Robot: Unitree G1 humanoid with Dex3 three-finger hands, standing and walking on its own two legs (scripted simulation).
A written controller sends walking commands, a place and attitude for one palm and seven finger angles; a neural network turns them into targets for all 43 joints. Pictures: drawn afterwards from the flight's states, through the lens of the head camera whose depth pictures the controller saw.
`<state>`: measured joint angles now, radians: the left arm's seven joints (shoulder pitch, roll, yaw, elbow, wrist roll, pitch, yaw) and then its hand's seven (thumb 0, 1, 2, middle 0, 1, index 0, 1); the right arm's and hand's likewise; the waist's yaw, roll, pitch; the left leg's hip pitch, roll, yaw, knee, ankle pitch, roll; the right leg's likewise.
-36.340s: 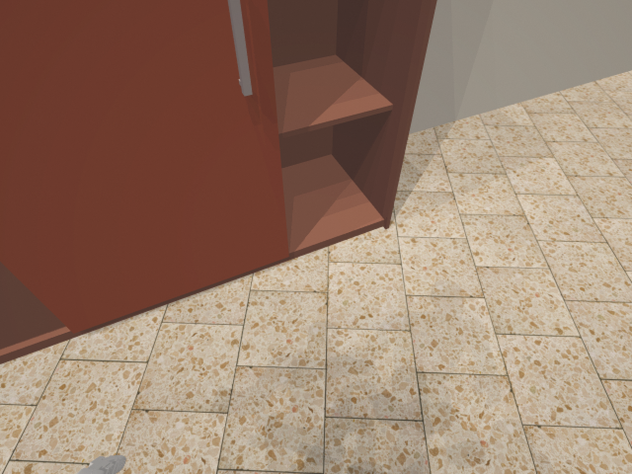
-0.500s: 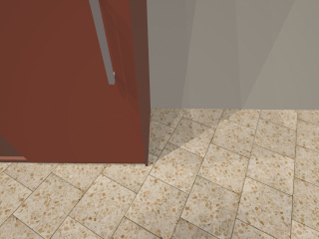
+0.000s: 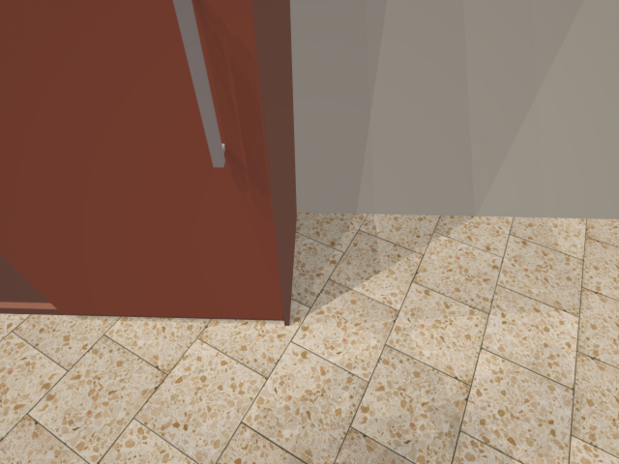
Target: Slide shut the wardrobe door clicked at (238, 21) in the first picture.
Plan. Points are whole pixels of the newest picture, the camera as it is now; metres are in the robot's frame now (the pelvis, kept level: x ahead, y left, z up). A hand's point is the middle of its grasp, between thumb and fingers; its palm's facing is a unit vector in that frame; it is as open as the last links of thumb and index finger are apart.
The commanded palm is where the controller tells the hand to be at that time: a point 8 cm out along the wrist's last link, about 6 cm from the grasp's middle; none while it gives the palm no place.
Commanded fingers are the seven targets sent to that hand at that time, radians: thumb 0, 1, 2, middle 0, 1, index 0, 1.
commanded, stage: look to check the result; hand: left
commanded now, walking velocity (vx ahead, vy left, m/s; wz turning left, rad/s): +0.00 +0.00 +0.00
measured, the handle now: (205, 86) +0.66 +0.22 +0.15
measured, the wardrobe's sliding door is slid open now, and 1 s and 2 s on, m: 0.00 0.00 0.00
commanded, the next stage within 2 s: stand and wait in 0.08 s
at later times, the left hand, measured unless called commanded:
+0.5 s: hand out of the picture +0.09 +0.23 -0.16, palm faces -0.05 -0.94 -0.34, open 7.4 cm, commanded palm none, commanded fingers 0.00 0.90 0.90 -0.20 -0.30 -0.20 -0.30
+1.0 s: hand out of the picture +0.09 +0.22 -0.16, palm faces -0.04 -0.94 -0.34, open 7.4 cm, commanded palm none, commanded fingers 0.00 0.90 0.90 -0.20 -0.30 -0.20 -0.30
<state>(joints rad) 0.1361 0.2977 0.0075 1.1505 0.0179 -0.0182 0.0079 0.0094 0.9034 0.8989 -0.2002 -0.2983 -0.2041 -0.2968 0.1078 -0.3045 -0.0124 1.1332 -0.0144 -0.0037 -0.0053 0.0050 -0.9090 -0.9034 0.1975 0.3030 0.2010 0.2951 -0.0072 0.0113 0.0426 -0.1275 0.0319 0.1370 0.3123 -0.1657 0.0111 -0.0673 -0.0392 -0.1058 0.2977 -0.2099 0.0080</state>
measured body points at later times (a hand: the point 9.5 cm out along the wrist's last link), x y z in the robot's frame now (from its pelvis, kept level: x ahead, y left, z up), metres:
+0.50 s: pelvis +0.01 -0.01 +0.00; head +0.03 -0.02 +0.45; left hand +0.09 +0.28 -0.13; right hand +0.08 -0.30 -0.14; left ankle +0.00 +0.11 -0.75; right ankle -0.03 -0.12 -0.75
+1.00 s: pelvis +0.02 -0.02 +0.00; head +0.03 -0.03 +0.45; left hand +0.10 +0.26 -0.13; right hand +0.08 -0.31 -0.14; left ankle +0.00 +0.11 -0.75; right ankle -0.03 -0.12 -0.75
